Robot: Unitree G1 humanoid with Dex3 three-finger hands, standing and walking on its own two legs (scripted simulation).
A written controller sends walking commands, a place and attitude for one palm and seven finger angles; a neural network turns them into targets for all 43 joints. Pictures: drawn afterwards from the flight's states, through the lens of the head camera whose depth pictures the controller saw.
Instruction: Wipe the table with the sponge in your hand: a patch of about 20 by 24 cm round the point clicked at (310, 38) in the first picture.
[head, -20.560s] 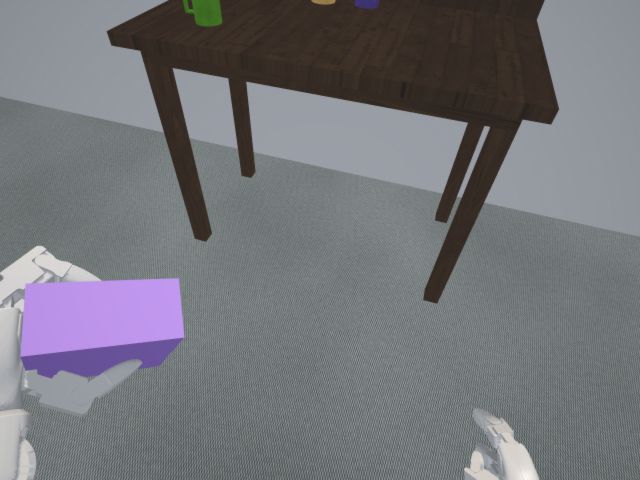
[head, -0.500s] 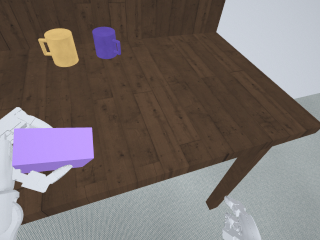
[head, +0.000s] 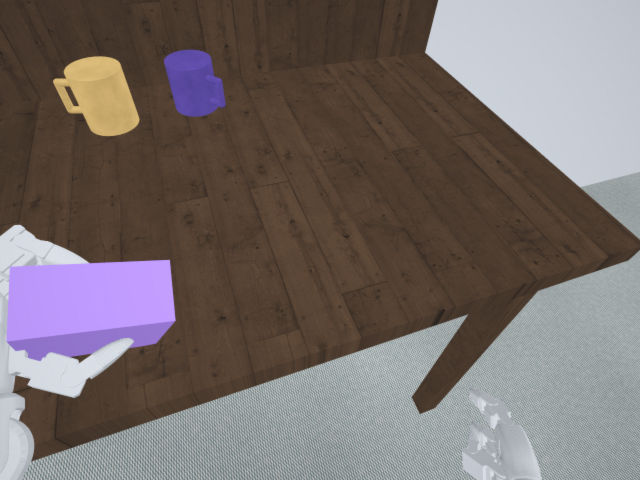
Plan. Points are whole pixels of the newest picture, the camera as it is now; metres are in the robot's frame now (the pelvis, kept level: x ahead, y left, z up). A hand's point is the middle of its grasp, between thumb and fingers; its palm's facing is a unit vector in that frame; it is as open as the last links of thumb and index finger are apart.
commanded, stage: look again from close up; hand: left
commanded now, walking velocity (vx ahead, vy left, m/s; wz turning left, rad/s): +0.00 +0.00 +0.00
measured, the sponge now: (118, 310) +0.23 +0.22 +0.14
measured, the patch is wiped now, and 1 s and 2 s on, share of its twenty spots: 0.00 0.00 0.00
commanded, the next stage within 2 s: shuffle to correct the standing spot in 0.24 s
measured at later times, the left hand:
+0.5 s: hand (75, 309) +0.22 +0.25 +0.16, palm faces +0.42 -0.84 -0.34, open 10.0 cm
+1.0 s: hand (144, 314) +0.22 +0.19 +0.17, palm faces +0.41 -0.84 -0.36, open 10.0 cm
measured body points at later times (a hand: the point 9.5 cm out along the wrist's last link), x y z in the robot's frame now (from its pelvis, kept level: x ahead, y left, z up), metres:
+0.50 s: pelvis +0.00 +0.00 +0.00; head +0.03 +0.01 +0.45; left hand +0.19 +0.29 +0.18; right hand +0.19 -0.22 -0.08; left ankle +0.01 +0.08 -0.74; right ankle +0.01 -0.12 -0.74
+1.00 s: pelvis +0.00 -0.06 +0.00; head +0.03 -0.06 +0.44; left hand +0.19 +0.23 +0.19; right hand +0.19 -0.30 -0.08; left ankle +0.01 +0.08 -0.74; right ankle +0.01 -0.12 -0.74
